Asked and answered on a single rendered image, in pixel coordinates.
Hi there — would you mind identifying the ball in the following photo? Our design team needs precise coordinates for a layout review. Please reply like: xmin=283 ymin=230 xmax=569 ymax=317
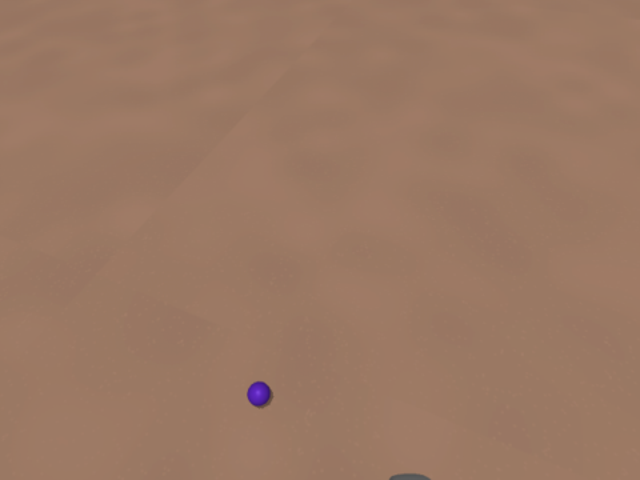
xmin=247 ymin=382 xmax=270 ymax=406

